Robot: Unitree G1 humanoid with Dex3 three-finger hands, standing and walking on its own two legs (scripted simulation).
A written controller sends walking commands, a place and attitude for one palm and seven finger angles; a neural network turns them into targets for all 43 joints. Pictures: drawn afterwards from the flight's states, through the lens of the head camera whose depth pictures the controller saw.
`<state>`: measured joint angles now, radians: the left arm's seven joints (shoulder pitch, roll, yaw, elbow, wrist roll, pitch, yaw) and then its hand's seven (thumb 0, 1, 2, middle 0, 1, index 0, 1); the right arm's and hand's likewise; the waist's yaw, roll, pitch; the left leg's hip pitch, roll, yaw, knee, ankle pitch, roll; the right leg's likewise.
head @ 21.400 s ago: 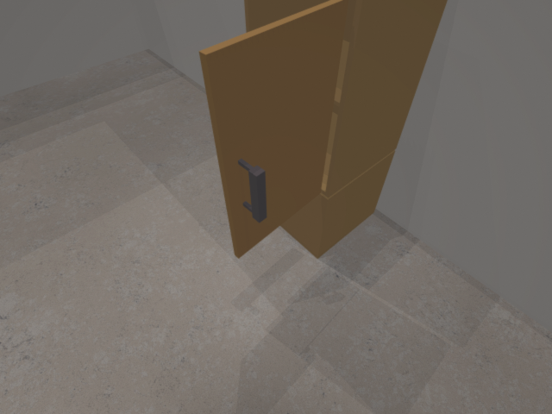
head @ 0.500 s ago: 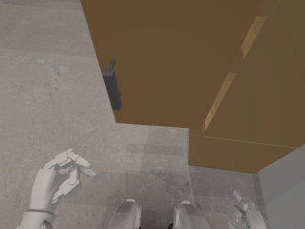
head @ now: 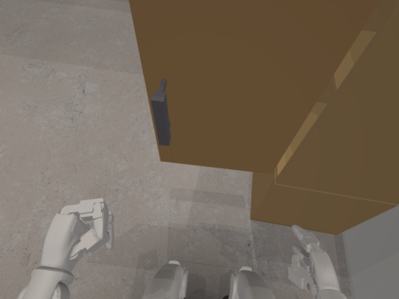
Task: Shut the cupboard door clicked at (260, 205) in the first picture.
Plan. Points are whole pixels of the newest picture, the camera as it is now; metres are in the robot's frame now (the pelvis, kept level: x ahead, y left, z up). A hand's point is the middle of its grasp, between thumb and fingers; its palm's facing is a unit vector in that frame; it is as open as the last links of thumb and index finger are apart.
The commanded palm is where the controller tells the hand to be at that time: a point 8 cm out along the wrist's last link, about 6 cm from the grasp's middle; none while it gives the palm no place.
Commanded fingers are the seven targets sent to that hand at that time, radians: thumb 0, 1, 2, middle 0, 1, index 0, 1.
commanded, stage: raise the hand and make a fist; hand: left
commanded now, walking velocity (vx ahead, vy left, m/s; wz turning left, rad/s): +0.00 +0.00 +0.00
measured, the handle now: (164, 114) +0.49 +0.13 +0.04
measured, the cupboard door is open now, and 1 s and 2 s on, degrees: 93 93 93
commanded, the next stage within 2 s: bring the fist close to the handle in 0.46 s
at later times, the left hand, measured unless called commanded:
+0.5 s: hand (117, 231) +0.22 +0.17 +0.04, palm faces -0.03 -1.00 -0.03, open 3.1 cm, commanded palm +0.20 +0.23 +0.05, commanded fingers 0.00 0.90 0.90 -1.30 -1.50 -1.30 -1.50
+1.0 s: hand (140, 193) +0.30 +0.14 +0.04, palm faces -0.05 -1.00 -0.03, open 3.1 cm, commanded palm +0.29 +0.20 +0.05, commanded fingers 0.00 0.90 0.90 -1.30 -1.50 -1.30 -1.50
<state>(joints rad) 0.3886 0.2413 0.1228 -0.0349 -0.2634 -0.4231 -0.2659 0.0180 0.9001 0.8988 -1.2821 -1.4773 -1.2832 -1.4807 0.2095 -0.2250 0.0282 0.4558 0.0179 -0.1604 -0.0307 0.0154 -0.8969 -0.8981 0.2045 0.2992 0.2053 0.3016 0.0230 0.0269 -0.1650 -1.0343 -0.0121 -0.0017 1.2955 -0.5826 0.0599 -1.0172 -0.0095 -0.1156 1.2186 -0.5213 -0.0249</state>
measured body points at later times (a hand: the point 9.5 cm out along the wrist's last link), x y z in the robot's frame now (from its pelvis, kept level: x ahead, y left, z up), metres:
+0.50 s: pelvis +0.00 -0.01 +0.00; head +0.08 -0.01 +0.44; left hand +0.22 +0.22 +0.05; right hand +0.19 -0.25 -0.08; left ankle +0.02 +0.08 -0.63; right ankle +0.04 -0.11 -0.63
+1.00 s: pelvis +0.01 -0.02 +0.00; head +0.09 -0.01 +0.45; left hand +0.29 +0.20 +0.05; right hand +0.18 -0.26 -0.09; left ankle +0.02 +0.08 -0.63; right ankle +0.04 -0.11 -0.63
